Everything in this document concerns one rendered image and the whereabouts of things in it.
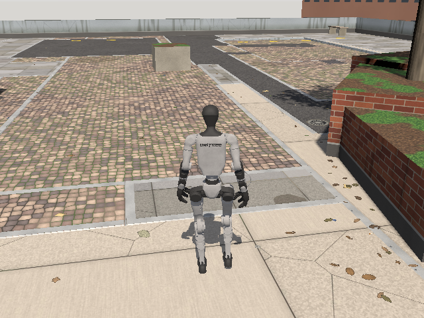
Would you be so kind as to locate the robot right forearm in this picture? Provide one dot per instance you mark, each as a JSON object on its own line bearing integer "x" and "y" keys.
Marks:
{"x": 241, "y": 179}

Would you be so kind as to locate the robot right foot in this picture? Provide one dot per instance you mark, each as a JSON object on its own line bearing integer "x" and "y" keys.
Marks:
{"x": 228, "y": 261}

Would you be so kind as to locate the robot right shin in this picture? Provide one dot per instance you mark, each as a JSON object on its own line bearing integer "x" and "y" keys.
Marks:
{"x": 227, "y": 237}

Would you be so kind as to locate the left robot upper arm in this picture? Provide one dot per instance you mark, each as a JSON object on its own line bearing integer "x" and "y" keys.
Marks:
{"x": 187, "y": 152}

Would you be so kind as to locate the right robot upper arm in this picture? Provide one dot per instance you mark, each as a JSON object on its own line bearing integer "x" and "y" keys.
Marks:
{"x": 234, "y": 150}

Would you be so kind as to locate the robot left forearm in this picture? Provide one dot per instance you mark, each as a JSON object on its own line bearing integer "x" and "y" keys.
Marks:
{"x": 182, "y": 177}

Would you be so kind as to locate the left robot hand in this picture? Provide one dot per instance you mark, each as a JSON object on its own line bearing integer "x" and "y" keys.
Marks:
{"x": 181, "y": 192}

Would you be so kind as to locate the right robot hand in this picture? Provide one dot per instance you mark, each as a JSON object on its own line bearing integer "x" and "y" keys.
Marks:
{"x": 244, "y": 198}

